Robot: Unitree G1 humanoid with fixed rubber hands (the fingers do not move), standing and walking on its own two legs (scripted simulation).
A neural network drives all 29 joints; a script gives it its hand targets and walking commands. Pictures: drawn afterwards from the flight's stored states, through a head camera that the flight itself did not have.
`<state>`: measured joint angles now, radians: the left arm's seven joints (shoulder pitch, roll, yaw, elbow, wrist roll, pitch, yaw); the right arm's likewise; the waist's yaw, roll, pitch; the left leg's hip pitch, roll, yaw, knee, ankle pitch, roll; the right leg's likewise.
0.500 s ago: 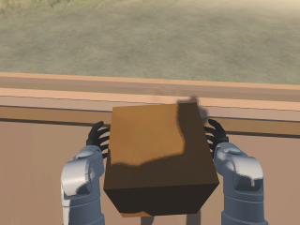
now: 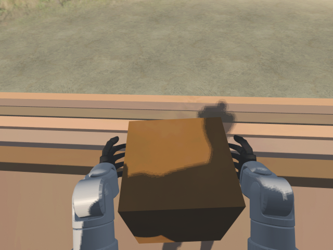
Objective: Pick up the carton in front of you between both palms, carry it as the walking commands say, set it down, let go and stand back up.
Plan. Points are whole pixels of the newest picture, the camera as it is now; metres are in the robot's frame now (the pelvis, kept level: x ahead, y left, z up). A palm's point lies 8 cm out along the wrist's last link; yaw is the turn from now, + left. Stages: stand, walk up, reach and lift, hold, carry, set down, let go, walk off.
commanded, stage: carry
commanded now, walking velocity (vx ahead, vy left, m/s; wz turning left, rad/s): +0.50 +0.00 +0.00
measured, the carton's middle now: (177, 184) +0.27 +0.00 +0.02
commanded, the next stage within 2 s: none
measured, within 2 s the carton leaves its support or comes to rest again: neither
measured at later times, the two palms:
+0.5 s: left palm (122, 62) +0.68 +0.17 +0.11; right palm (209, 59) +0.66 -0.13 +0.12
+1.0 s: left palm (126, 30) +0.98 +0.19 +0.10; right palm (191, 26) +1.00 -0.10 +0.10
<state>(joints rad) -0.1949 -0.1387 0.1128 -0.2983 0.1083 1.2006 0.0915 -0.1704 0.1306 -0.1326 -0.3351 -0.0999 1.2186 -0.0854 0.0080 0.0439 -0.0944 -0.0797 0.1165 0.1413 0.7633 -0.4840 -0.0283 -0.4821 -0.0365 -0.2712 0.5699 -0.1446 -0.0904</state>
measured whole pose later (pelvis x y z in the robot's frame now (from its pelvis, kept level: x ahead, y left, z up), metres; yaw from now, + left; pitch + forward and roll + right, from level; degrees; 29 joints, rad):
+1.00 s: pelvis +0.62 +0.02 +0.00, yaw -1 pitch +6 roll -1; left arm -0.70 -0.03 0.22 0.09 0.05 1.18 0.13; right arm -0.67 0.04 -0.27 0.01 -0.07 1.22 -0.13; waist 0.10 0.00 0.03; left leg -0.59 -0.04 -0.01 1.29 -0.48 0.04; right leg -0.41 0.06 -0.09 0.70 -0.39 -0.10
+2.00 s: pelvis +1.35 +0.05 -0.33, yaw -1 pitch +3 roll -2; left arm -0.66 0.02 0.15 0.16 -0.05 1.06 0.17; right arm -0.56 0.06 -0.25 -0.01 -0.09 1.12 -0.13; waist 0.13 0.04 0.00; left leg -0.56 0.00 0.05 0.52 0.34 0.07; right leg -0.29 0.11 -0.08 1.18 -0.73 -0.10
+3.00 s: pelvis +2.07 +0.06 -0.62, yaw -1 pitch +3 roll +0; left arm -0.63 -0.01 0.22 0.22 0.04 1.11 0.14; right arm -0.60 0.00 -0.16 0.19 -0.02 1.13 -0.16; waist -0.08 0.02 -0.03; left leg -0.45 -0.11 0.10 0.81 -0.42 0.15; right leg -0.67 0.00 0.06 1.30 -0.47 -0.04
